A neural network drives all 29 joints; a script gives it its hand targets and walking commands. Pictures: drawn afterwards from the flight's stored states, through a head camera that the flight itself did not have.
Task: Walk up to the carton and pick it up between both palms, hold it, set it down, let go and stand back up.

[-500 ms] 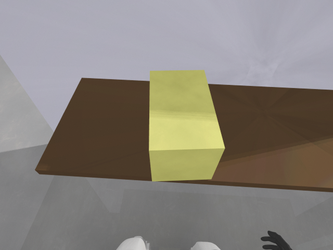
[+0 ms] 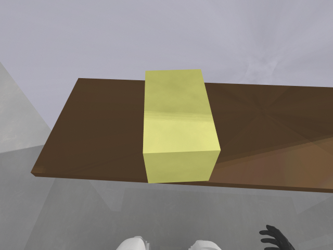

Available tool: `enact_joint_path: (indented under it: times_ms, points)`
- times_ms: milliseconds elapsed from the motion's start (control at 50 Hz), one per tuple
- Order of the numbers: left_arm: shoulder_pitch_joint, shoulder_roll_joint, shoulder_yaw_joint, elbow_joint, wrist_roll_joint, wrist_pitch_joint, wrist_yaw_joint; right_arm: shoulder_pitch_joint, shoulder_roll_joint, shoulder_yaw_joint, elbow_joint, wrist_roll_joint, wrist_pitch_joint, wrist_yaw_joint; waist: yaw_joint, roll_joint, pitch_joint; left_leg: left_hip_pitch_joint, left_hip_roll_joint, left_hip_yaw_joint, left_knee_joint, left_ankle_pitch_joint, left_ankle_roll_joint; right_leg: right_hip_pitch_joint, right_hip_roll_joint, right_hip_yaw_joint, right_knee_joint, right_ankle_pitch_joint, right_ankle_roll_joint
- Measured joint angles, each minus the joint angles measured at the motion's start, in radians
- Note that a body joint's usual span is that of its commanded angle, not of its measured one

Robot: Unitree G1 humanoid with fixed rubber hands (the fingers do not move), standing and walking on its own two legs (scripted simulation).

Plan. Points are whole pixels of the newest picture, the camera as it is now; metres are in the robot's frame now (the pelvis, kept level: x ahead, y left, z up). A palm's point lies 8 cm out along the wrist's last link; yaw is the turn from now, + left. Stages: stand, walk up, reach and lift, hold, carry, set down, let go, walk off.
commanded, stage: walk up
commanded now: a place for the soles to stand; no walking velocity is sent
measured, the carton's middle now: (175, 123) +0.46 -0.03 +0.00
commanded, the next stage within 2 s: reach and lift in 0.08 s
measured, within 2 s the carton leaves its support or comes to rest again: neither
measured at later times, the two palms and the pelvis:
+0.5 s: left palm (50, 236) +0.17 +0.27 -0.05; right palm out of the picture +0.14 -0.29 -0.07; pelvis +0.01 +0.00 +0.01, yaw +0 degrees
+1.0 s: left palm (57, 241) +0.16 +0.24 -0.03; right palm (294, 245) +0.14 -0.26 -0.02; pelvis +0.00 +0.02 +0.04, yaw +0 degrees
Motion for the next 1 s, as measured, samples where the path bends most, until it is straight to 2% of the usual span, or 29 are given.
enact_joint_path:
  times_ms: [120,160,200,280,420,580,740,1000]
  points:
    - [-0.003,0.0,0.0,0.002,0.0,0.01,0.0,-0.012,0.001,-0.003,0.019,-0.01,-0.015,0.002,0.0,0.0,-0.004,-0.003,-0.001,0.0,0.0,-0.001,-0.005,-0.003,-0.001,0.0,0.0,0.001,0.0]
    - [-0.039,0.0,0.0,0.004,0.0,0.137,-0.001,-0.054,0.011,-0.031,0.137,-0.057,-0.119,0.021,0.0,-0.003,-0.019,-0.017,-0.001,0.0,0.003,0.0,-0.019,-0.018,-0.002,0.0,0.006,-0.002,-0.004]
    - [-0.096,0.0,0.0,0.003,0.0,0.255,-0.001,-0.091,0.011,-0.052,0.209,-0.081,-0.185,0.043,0.0,-0.006,-0.014,-0.026,-0.001,0.0,0.009,0.001,-0.022,-0.028,-0.002,0.0,0.014,-0.003,-0.006]
    - [-0.191,0.0,0.0,-0.022,0.0,0.337,-0.001,-0.109,0.012,-0.069,0.229,-0.084,-0.265,0.057,0.0,-0.014,0.004,-0.026,0.0,0.0,0.009,0.004,-0.023,-0.031,-0.002,0.0,0.019,-0.002,-0.001]
    - [-0.209,-0.027,0.0,-0.161,0.0,0.317,-0.001,-0.068,0.012,-0.07,0.23,-0.022,-0.315,0.063,0.0,-0.017,-0.054,0.003,0.0,0.0,-0.037,0.015,-0.026,-0.001,-0.001,0.0,-0.029,0.012,0.006]
    - [-0.209,-0.044,0.0,-0.161,0.0,0.313,-0.001,-0.003,0.012,-0.07,0.207,0.003,-0.322,0.078,0.0,-0.018,-0.093,0.11,0.0,0.0,-0.162,0.066,-0.026,0.115,0.001,0.0,-0.175,0.075,0.01]
    - [-0.193,-0.05,-0.038,-0.162,0.0,0.273,0.001,0.03,0.012,-0.07,0.131,0.015,-0.321,0.101,0.0,-0.018,-0.092,0.15,0.0,0.0,-0.223,0.103,-0.026,0.166,0.002,0.0,-0.263,0.128,0.014]
    - [-0.152,-0.084,-0.145,-0.168,0.0,0.156,0.056,0.054,0.045,-0.07,-0.005,0.068,-0.294,0.125,0.0,-0.032,-0.092,0.187,0.0,0.0,-0.295,0.145,-0.026,0.221,0.004,0.0,-0.373,0.193,0.014]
